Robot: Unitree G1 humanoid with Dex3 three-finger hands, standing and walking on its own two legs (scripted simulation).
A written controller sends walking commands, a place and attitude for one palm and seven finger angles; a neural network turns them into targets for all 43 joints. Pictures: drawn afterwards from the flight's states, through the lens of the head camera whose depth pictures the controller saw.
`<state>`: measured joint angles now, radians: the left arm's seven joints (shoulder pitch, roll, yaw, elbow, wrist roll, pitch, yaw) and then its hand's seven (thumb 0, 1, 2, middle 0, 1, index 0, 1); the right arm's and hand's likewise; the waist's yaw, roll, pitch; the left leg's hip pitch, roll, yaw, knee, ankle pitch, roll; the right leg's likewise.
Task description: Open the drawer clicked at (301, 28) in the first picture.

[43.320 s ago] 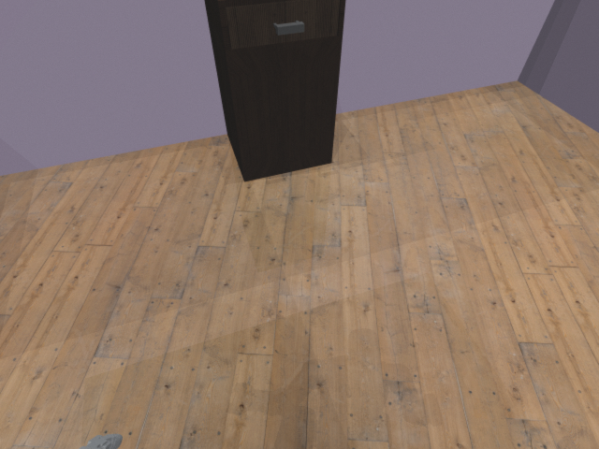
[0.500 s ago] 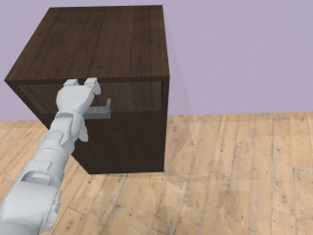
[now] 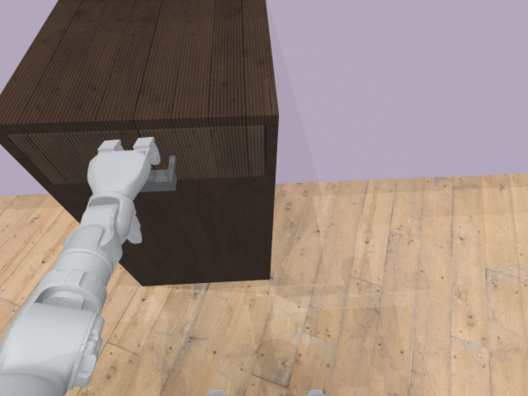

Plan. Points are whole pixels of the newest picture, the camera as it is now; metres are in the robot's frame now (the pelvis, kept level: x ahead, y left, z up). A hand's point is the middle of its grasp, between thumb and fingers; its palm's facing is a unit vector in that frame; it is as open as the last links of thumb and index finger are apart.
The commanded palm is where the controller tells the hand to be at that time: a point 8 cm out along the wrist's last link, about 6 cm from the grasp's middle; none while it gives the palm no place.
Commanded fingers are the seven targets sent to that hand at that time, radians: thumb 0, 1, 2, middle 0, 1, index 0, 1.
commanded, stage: lower the fingers behind the handle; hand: left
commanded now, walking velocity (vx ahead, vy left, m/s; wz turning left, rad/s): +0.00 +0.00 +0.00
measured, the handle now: (147, 171) +0.50 +0.21 -0.01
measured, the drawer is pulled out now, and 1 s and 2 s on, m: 0.00 0.00 0.00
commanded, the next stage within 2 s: lift the fingers back up to retry in 1.04 s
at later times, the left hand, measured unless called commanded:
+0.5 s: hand (144, 190) +0.46 +0.21 +0.00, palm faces -0.02 -0.02 -1.00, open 13.8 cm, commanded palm +0.44 +0.22 +0.04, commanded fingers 0.00 -0.50 0.30 -0.30 -1.20 -0.30 -1.20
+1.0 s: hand (144, 191) +0.45 +0.21 +0.00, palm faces -0.03 -0.02 -1.00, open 13.9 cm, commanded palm +0.43 +0.22 +0.03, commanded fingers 0.00 -0.50 0.30 -0.30 -1.20 -0.30 -1.20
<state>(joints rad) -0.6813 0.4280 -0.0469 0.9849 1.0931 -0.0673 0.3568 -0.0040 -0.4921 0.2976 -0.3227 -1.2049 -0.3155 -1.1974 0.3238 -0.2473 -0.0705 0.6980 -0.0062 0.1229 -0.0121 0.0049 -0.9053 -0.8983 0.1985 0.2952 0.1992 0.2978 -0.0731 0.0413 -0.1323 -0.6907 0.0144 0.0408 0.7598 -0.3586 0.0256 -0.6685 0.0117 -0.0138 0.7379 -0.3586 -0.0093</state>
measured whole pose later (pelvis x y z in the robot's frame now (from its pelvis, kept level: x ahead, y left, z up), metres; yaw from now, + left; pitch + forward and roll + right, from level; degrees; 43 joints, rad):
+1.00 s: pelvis -0.03 +0.00 -0.02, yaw -1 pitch +21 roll -1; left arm -0.82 0.46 -0.06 1.08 1.10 -0.03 0.37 0.00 -0.49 0.30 -0.30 -1.28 -0.29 -1.25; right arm 0.36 -0.25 -0.03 0.67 0.00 0.12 -0.04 0.00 -0.90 -0.90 0.20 0.30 0.20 0.30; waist -0.11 0.04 -0.16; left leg -0.89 0.03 0.04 0.92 -0.38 0.03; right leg -0.87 0.02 -0.01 0.89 -0.38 -0.01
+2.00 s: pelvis +0.02 +0.00 +0.01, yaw +0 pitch +13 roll +0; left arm -0.61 0.42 -0.09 0.82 1.04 -0.06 0.22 0.00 -0.49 0.30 -0.32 -1.21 -0.32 -1.20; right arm 0.28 -0.26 -0.06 0.65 0.01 0.15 -0.02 0.00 -0.91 -0.90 0.20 0.30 0.20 0.30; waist -0.03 0.05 -0.12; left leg -0.55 0.01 0.04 0.67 -0.35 0.02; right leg -0.53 0.01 -0.01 0.66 -0.36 -0.01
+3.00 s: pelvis +0.00 +0.00 +0.01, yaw -1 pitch +13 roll +0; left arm -0.68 0.44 -0.05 0.92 1.06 -0.03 0.27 0.00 -0.49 0.30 -0.32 -1.20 -0.32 -1.20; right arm 0.30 -0.24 -0.05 0.66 0.01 0.13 -0.02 0.01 -0.91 -0.90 0.20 0.30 0.20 0.30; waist -0.06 0.05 -0.12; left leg -0.58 0.01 0.05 0.68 -0.33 0.03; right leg -0.57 0.01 0.00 0.68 -0.34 -0.01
